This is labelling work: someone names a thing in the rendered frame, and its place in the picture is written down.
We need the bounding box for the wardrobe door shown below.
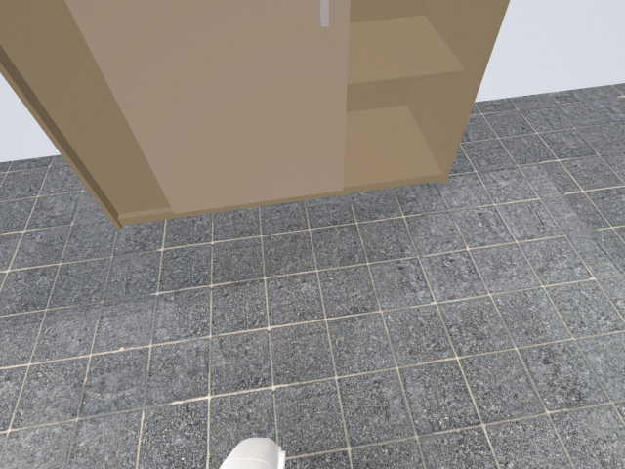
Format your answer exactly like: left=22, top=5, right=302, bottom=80
left=0, top=0, right=171, bottom=214
left=64, top=0, right=351, bottom=214

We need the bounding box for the robot left thigh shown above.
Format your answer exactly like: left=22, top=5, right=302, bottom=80
left=220, top=438, right=286, bottom=469

